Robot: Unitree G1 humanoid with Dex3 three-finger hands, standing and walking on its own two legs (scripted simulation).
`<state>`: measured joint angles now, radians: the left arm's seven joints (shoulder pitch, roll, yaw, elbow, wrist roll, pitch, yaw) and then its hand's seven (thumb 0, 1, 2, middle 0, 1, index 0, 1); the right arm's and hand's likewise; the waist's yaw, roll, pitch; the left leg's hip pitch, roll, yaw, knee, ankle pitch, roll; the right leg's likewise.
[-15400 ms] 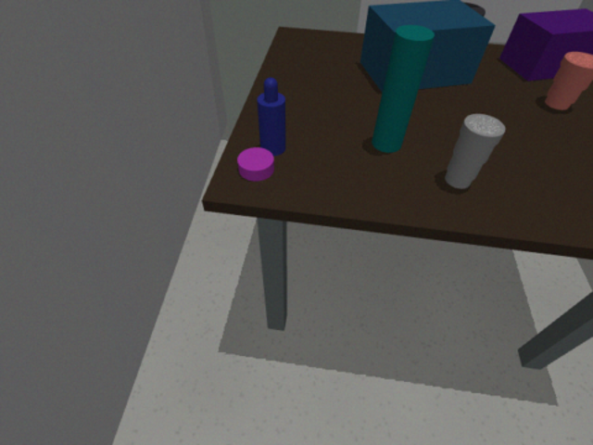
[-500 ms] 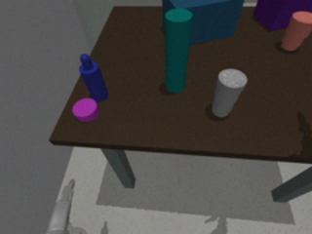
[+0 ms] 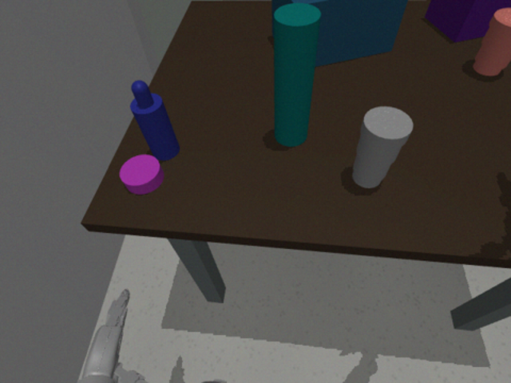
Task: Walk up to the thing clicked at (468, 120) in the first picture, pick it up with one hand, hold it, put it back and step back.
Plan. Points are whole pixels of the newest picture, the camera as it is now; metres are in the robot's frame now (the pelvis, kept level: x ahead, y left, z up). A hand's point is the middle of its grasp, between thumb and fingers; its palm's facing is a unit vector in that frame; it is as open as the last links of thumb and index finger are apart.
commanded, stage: go down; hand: right
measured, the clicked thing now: (376, 152) +0.50 -0.14 +0.05
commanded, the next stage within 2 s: approach in 0.36 s
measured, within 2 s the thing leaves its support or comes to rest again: neither
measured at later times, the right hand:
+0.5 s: hand out of the picture +0.43 -0.34 +0.16, palm faces +0.10 +1.00 +0.01, open 17.7 cm
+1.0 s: hand (428, 171) +0.47 -0.23 +0.04, palm faces +0.02 +1.00 +0.07, open 17.8 cm
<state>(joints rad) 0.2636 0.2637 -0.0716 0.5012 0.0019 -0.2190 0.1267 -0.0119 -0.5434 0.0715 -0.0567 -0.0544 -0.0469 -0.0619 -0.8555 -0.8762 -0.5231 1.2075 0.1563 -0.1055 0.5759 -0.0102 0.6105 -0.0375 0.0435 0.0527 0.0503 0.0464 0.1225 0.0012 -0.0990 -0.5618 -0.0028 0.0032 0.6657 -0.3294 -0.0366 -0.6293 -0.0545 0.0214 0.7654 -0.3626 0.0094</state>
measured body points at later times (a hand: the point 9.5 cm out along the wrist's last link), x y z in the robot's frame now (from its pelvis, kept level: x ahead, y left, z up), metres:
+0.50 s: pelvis +0.00 +0.00 +0.00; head +0.07 -0.02 +0.44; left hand +0.15 +0.26 -0.06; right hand +0.42 -0.39 +0.16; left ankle -0.01 +0.15 -0.71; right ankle +0.00 -0.12 -0.71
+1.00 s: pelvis -0.01 +0.00 -0.03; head +0.10 -0.03 +0.40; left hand +0.14 +0.27 -0.06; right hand +0.47 -0.28 +0.04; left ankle -0.01 +0.15 -0.71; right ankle +0.00 -0.12 -0.71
